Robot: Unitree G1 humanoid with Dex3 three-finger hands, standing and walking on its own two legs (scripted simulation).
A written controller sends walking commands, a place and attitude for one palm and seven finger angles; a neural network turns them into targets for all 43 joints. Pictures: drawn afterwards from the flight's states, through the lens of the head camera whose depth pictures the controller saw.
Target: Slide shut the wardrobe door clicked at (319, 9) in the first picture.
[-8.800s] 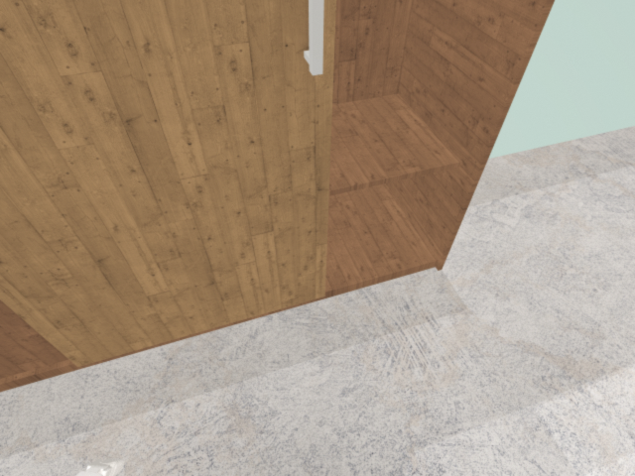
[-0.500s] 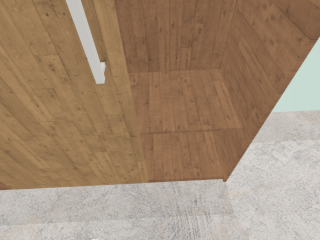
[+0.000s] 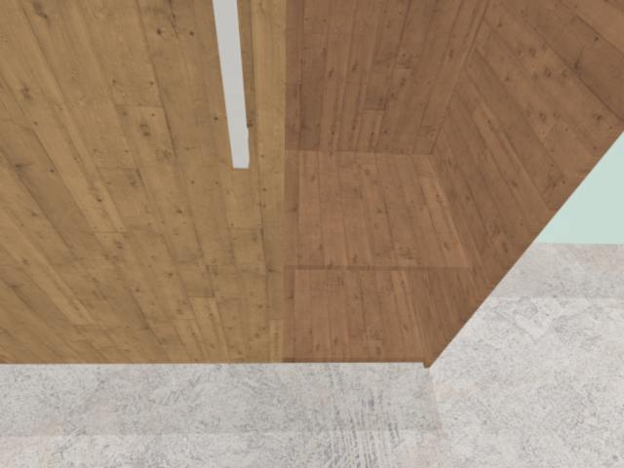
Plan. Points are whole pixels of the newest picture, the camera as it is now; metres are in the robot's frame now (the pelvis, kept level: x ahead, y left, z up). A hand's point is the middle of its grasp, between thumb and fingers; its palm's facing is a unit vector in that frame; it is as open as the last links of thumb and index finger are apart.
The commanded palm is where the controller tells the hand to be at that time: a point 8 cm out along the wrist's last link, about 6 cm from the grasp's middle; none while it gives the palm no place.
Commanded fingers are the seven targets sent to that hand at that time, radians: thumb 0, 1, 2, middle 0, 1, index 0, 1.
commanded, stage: come to a stop and stand still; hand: left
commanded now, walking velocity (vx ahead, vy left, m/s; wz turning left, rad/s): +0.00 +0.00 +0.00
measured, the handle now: (235, 75) +0.48 +0.14 +0.25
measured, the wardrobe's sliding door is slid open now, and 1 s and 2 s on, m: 0.48 0.48 0.48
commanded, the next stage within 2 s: look again from close up in 1.42 s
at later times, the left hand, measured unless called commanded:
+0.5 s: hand out of the picture -0.02 +0.08 -0.18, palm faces +0.06 -0.98 -0.18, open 7.3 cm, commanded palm none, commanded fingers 0.00 0.90 0.90 -0.20 -0.30 -0.20 -0.30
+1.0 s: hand out of the picture -0.01 +0.10 -0.19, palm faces +0.08 -0.98 -0.17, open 7.3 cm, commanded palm none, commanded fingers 0.00 0.90 0.90 -0.20 -0.30 -0.20 -0.30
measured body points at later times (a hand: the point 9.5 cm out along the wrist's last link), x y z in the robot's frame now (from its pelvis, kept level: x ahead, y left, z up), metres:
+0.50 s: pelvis +0.00 -0.07 -0.01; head +0.01 -0.09 +0.44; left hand -0.02 +0.13 -0.16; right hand -0.05 -0.28 -0.18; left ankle +0.02 +0.10 -0.74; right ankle -0.06 -0.14 -0.75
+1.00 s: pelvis +0.03 -0.06 -0.01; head +0.04 -0.06 +0.44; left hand -0.01 +0.15 -0.17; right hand +0.05 -0.28 -0.17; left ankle +0.02 +0.10 -0.74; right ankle -0.06 -0.14 -0.75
